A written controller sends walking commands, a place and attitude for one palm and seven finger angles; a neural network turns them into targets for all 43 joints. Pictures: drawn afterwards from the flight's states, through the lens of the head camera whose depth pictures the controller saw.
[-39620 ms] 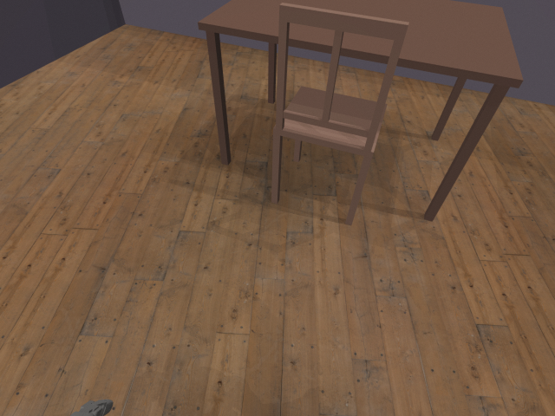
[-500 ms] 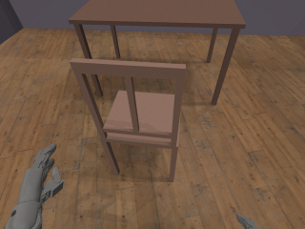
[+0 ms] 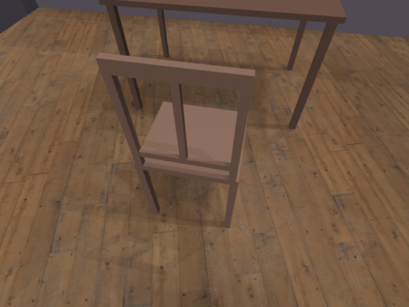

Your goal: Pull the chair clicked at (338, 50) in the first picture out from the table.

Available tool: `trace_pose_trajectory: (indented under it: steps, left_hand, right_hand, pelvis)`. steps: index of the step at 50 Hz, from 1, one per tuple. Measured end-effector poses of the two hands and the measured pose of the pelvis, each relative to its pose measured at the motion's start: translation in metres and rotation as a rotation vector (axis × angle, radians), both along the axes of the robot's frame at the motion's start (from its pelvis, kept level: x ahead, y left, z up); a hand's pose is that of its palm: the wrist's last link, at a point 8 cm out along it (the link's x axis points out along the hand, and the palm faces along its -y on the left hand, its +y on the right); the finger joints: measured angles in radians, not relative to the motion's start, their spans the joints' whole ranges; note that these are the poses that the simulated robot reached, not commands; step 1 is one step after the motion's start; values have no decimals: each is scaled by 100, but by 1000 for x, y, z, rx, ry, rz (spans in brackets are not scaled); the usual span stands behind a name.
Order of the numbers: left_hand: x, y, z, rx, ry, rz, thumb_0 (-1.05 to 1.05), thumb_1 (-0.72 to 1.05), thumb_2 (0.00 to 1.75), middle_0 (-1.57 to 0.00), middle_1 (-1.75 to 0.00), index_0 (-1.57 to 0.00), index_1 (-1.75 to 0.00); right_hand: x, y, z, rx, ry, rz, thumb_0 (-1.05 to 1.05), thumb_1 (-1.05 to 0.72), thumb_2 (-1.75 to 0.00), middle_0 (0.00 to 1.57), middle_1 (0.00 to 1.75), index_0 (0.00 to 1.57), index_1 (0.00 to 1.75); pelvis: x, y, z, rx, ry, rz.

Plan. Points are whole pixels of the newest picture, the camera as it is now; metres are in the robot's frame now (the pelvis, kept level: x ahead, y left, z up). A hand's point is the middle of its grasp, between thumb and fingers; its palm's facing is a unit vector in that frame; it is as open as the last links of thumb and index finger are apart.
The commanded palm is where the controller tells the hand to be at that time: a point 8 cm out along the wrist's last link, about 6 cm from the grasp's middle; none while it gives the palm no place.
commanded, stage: let the arm hang, fingers relaxed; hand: left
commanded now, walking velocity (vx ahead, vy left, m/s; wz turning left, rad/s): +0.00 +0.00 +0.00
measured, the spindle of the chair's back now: (180, 125) +0.62 +0.11 -0.07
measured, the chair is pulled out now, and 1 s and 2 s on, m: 0.60 0.60 0.60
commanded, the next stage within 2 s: look to check the result in 0.50 s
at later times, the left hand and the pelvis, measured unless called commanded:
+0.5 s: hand out of the picture +0.02 +0.15 -0.16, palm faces -0.01 -0.97 -0.23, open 7.3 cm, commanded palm none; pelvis -0.01 -0.03 +0.01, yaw -1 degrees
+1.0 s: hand out of the picture -0.01 +0.15 -0.16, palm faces -0.02 -0.98 -0.20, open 7.3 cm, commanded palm none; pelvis -0.01 -0.02 +0.01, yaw -1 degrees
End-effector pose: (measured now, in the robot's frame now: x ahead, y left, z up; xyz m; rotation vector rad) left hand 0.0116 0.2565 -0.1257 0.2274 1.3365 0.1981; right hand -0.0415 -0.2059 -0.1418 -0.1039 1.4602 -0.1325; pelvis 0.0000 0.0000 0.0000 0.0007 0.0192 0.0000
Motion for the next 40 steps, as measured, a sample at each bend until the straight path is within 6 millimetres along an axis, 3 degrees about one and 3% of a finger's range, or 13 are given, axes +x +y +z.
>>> trace_pose_trajectory:
  steps: [10,18,26,40]
  left_hand:
    - [10,-41,3,-39,-27,-29,1,91,90,-19,-29,-20,-30]
    - [16,-51,2,-44,-67,-36,1,94,90,-20,-29,-21,-30]
    - [3,-56,3,-49,-38,-39,1,93,90,-20,-29,-20,-30]
    - [-19,-62,-2,-69,38,-24,1,91,90,-20,-29,-20,-30]
  right_hand:
    - [30,-20,-2,1,-94,-17,1,-92,-90,20,30,20,30]
    - [41,-41,5,-35,-148,-9,1,-92,-90,20,30,20,30]
    - [26,-43,5,-25,-108,-14,0,-91,-90,20,30,20,30]
    - [-14,-31,6,-6,2,-42,0,-91,-90,20,30,20,30]
  pelvis:
    - [-3,-12,7,6,-26,-12]
    - [-9,-22,9,5,-48,-16]
    - [-14,-26,11,2,-49,-17]
    - [-14,-26,12,0,-45,-20]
